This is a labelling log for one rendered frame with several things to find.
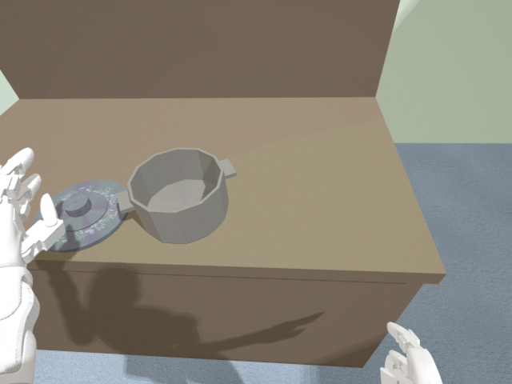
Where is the pot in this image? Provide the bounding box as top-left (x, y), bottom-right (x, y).
top-left (117, 148), bottom-right (237, 244)

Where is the table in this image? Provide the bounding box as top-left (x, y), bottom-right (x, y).
top-left (0, 0), bottom-right (446, 368)

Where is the robot left hand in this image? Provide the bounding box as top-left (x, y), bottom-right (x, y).
top-left (0, 148), bottom-right (66, 268)

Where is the robot right hand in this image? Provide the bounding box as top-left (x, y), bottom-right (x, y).
top-left (380, 322), bottom-right (442, 384)

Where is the knob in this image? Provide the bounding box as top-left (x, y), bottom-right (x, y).
top-left (63, 194), bottom-right (91, 216)

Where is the robot left forearm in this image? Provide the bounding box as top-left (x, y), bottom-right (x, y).
top-left (0, 266), bottom-right (40, 384)

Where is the lid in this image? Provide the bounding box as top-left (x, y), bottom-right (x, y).
top-left (32, 179), bottom-right (129, 253)

